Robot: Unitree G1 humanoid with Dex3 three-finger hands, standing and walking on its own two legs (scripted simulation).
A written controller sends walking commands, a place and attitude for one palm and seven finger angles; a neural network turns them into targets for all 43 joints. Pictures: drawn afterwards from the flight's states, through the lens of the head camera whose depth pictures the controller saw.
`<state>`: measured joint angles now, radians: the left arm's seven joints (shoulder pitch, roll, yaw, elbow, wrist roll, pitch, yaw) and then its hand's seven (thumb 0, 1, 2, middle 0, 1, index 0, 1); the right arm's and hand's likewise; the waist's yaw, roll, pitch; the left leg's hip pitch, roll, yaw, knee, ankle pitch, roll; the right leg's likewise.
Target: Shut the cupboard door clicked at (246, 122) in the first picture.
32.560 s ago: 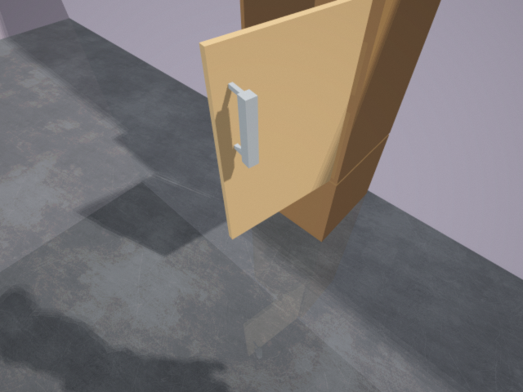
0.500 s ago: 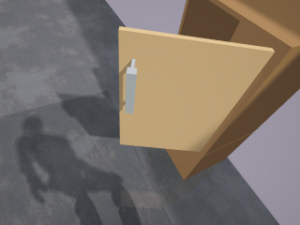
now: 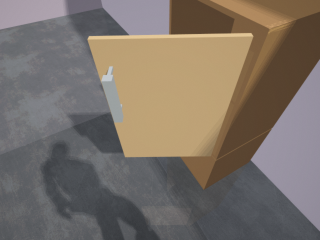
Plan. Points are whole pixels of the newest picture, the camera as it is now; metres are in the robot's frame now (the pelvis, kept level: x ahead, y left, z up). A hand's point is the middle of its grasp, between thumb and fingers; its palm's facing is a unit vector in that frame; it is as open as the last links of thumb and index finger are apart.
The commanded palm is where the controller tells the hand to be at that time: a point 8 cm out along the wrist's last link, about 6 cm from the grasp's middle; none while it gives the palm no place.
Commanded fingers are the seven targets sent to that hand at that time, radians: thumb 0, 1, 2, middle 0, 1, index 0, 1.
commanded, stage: come to a stop and stand still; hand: left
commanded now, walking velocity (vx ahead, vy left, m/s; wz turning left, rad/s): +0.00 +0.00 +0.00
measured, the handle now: (115, 95) +0.50 +0.16 +0.08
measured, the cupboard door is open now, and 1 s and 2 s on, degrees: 61 61 61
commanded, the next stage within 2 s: look again from close up in 0.48 s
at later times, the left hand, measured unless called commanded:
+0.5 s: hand out of the picture +0.03 +0.19 -0.19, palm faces +0.03 -0.99 -0.16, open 7.3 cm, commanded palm none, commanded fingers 0.00 0.90 0.90 -0.20 -0.30 -0.20 -0.30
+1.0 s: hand out of the picture +0.03 +0.18 -0.17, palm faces -0.02 -0.96 -0.26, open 7.4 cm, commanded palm none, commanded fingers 0.00 0.90 0.90 -0.20 -0.30 -0.20 -0.30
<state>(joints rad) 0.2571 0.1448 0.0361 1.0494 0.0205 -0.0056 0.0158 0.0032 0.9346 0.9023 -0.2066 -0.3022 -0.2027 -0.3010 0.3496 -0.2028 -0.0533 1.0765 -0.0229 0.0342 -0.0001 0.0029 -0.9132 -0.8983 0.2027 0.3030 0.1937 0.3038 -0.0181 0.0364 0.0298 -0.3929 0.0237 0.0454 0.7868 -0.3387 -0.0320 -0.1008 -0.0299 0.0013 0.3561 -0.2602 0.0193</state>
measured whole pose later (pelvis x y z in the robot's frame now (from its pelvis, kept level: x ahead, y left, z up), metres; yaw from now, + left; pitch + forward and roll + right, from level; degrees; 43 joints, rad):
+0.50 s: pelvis +0.03 +0.02 +0.00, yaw +0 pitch -1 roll +0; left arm 0.27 0.15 0.00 1.13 0.01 0.01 0.03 0.00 0.91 0.90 -0.20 -0.30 -0.20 -0.30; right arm 0.18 -0.15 -0.01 1.08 -0.01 -0.01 -0.04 -0.01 -0.93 -0.90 0.21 0.30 0.20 0.30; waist 0.01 -0.03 0.04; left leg -0.19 -0.01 0.08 0.44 -0.24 0.03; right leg -0.04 -0.07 0.01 0.38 -0.33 0.06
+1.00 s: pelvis +0.00 -0.01 -0.01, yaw -1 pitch -2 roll +1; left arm 0.27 0.18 -0.02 1.06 0.01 -0.01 0.03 0.01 0.91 0.90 -0.20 -0.30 -0.20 -0.30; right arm 0.27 -0.19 0.00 1.06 -0.02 0.00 -0.01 0.00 -0.92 -0.90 0.20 0.30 0.20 0.30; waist -0.01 0.04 0.03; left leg -0.25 0.03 0.08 0.52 -0.24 -0.01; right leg -0.15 -0.03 0.03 0.55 -0.37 0.02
